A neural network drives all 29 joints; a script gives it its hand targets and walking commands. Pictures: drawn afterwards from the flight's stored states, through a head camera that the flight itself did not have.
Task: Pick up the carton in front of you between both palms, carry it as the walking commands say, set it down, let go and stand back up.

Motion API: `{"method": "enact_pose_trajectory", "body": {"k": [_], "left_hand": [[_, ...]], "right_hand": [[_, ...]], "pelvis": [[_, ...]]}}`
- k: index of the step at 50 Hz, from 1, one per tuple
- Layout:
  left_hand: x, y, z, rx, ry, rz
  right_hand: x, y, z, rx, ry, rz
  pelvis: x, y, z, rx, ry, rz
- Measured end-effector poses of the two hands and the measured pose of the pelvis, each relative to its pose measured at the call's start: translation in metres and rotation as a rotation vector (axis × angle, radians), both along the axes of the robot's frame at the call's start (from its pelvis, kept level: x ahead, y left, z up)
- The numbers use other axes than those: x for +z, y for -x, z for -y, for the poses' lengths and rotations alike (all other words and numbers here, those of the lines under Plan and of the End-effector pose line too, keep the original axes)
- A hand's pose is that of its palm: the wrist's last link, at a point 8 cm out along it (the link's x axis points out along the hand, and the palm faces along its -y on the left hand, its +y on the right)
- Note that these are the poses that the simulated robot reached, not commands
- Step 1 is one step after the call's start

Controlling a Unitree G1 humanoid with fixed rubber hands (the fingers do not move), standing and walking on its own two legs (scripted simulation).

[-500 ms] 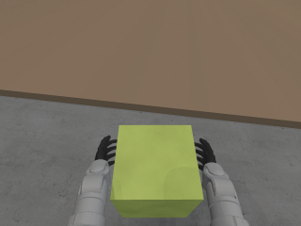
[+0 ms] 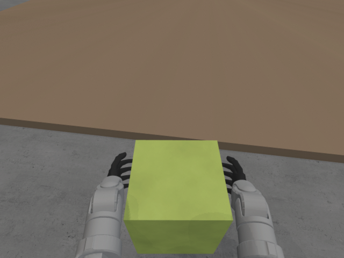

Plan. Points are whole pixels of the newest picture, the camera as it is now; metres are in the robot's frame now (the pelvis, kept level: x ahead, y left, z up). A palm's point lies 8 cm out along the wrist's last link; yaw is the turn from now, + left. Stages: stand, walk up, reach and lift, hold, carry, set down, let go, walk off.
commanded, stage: reach and lift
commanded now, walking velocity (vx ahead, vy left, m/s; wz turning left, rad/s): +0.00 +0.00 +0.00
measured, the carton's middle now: (175, 199) +0.30 +0.00 -0.04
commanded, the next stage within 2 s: hold in 0.66 s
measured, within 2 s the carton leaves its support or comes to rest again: neither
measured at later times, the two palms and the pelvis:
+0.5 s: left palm (115, 176) +0.31 +0.15 +0.04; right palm (238, 180) +0.31 -0.15 +0.04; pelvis +0.02 +0.00 +0.01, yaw +0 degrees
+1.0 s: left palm (112, 176) +0.30 +0.15 +0.06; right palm (241, 180) +0.29 -0.15 +0.05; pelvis +0.01 +0.00 +0.01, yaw +0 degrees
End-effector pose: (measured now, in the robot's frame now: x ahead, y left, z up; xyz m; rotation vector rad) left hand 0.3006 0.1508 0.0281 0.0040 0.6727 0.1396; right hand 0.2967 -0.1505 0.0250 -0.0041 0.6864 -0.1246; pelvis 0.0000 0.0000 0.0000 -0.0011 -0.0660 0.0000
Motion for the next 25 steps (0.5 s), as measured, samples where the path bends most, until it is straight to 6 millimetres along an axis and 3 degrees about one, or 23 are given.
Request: {"method": "enact_pose_trajectory", "body": {"k": [25], "left_hand": [[0.012,-0.008,0.000,-0.013,-0.019,0.003]], "right_hand": [[0.012,-0.008,0.000,0.017,0.020,0.004]], "pelvis": [[0.007,-0.019,0.002,0.002,0.001,0.013]]}}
